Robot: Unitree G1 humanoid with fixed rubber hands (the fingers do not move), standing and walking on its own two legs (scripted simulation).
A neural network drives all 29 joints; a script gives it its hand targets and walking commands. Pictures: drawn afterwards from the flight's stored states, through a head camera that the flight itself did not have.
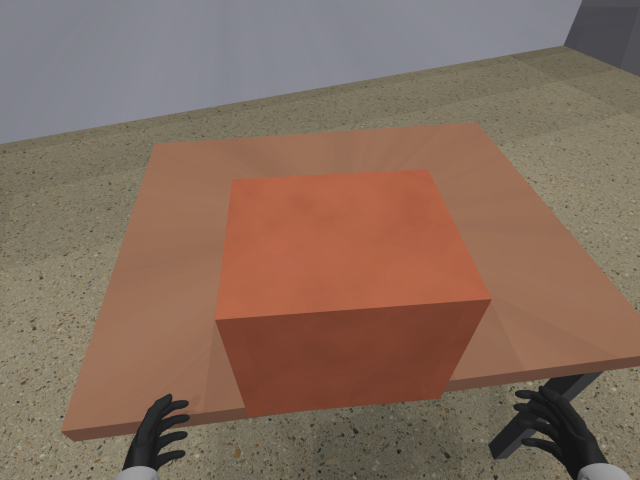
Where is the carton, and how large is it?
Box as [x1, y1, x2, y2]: [215, 169, 491, 415]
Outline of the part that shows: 427,169 232,179 215,320 248,415 439,398 491,298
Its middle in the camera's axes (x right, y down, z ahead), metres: +0.03 +0.08 +0.57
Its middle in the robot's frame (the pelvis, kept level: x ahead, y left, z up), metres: +0.38 +0.00 +0.02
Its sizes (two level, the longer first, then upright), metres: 0.287 0.236 0.253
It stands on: a table, 0.67 m high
